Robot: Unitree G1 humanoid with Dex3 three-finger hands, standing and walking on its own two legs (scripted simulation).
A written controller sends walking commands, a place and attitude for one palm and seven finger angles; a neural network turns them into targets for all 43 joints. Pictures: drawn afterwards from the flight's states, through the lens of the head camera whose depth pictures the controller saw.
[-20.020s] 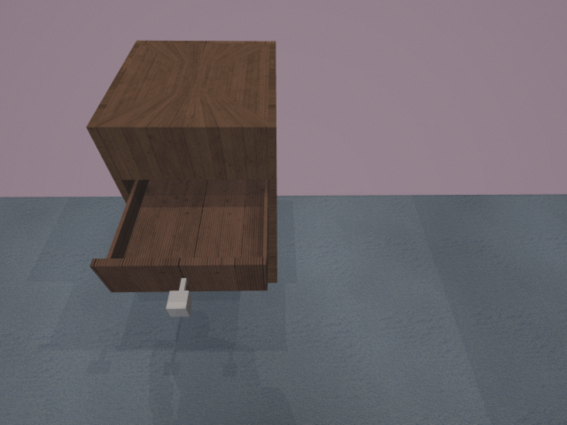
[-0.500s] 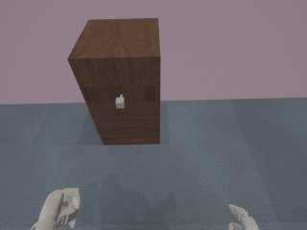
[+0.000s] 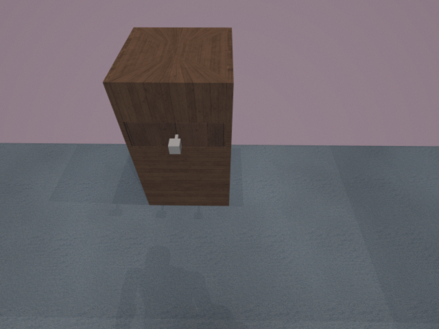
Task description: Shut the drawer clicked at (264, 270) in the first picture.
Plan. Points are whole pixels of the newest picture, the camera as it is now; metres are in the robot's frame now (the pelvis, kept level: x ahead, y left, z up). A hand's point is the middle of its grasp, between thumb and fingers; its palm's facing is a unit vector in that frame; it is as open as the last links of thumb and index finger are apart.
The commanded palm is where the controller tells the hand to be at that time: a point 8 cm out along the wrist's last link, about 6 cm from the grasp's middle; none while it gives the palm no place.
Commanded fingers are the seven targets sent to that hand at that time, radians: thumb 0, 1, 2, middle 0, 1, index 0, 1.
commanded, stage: let the arm hang, fingers relaxed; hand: left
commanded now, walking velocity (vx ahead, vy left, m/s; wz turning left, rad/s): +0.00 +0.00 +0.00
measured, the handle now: (175, 142) +0.79 +0.23 -0.25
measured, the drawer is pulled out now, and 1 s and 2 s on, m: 0.00 0.00 0.00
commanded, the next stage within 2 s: look to check the result in 0.44 s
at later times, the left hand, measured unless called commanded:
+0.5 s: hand out of the picture +0.00 +0.13 -0.18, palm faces +0.04 -0.99 -0.16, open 7.4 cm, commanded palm none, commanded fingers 0.00 0.90 0.90 -0.20 -0.30 -0.20 -0.30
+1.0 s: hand out of the picture -0.01 +0.13 -0.18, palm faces +0.05 -0.98 -0.17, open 7.4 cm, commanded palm none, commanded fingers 0.00 0.90 0.90 -0.20 -0.30 -0.20 -0.30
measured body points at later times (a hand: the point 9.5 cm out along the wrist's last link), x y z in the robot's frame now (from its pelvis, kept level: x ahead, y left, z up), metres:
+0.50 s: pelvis +0.01 -0.02 +0.00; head +0.02 -0.02 +0.45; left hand -0.01 +0.18 -0.16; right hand -0.03 -0.23 -0.16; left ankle +0.06 +0.11 -0.74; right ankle -0.03 -0.13 -0.74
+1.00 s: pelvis +0.02 -0.02 +0.00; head +0.03 -0.02 +0.45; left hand -0.01 +0.18 -0.16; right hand +0.00 -0.24 -0.16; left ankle +0.06 +0.11 -0.74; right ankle -0.03 -0.13 -0.74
